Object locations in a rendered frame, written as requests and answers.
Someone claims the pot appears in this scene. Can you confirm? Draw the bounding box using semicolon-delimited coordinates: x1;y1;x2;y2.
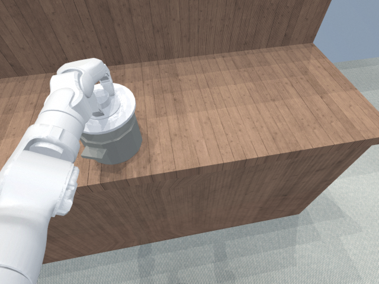
80;113;142;164

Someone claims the knob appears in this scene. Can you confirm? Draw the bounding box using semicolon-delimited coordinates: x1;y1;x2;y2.
93;89;111;109

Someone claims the left robot forearm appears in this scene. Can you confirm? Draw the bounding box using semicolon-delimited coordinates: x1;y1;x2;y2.
0;67;94;194

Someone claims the table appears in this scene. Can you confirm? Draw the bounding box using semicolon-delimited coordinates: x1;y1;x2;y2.
0;0;379;264

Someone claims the robot left hand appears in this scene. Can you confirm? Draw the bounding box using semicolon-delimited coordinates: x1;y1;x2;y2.
57;58;115;117

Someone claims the robot left upper arm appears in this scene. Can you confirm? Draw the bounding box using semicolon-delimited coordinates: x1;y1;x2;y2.
0;150;79;284

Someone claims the lid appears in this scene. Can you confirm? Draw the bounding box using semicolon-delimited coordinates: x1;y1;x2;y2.
83;83;136;134

